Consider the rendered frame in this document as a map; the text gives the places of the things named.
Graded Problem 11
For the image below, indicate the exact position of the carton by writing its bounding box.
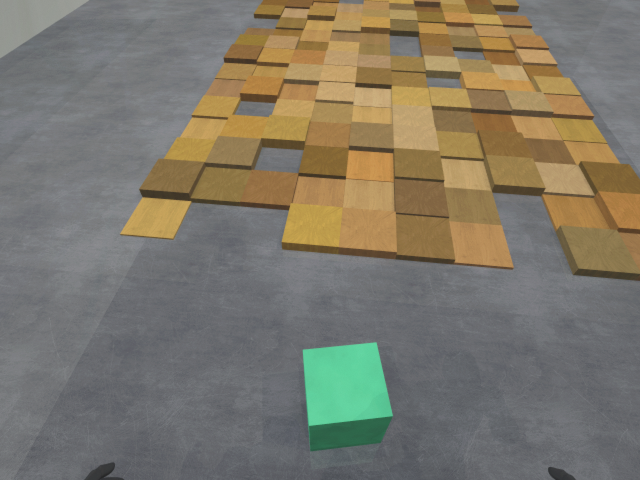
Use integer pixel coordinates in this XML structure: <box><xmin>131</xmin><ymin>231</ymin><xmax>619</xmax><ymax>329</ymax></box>
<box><xmin>303</xmin><ymin>342</ymin><xmax>393</xmax><ymax>451</ymax></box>

